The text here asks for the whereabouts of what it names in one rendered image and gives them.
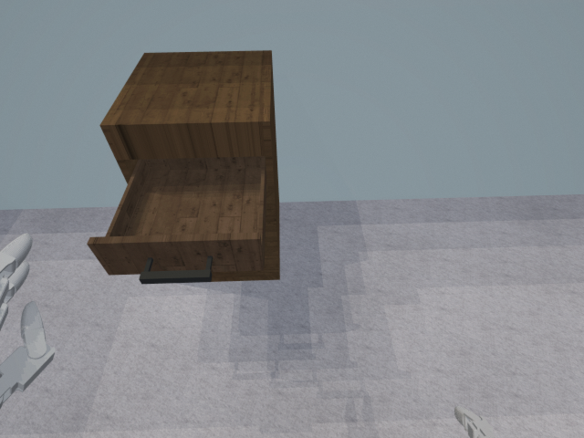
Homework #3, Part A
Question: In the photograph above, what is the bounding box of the cabinet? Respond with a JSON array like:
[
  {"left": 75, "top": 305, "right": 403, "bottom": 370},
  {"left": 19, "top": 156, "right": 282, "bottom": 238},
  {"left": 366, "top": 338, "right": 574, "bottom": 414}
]
[{"left": 100, "top": 50, "right": 280, "bottom": 282}]

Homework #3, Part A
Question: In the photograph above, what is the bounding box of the robot right hand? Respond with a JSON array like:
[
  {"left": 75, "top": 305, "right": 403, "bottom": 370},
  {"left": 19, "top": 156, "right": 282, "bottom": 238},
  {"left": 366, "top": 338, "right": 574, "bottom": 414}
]
[{"left": 454, "top": 406, "right": 496, "bottom": 438}]

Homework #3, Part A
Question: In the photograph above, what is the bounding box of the robot left hand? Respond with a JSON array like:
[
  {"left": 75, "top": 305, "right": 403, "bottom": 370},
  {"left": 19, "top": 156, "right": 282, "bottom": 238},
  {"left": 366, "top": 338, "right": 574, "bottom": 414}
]
[{"left": 0, "top": 234, "right": 55, "bottom": 409}]

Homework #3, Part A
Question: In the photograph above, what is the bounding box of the drawer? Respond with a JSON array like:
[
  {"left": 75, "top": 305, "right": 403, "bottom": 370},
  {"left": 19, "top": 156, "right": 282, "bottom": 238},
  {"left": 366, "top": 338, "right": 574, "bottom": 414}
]
[{"left": 87, "top": 156, "right": 266, "bottom": 275}]

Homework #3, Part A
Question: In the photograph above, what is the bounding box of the handle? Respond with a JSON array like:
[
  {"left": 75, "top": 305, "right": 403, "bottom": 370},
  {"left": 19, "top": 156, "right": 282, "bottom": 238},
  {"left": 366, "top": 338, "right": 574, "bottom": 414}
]
[{"left": 139, "top": 255, "right": 213, "bottom": 284}]

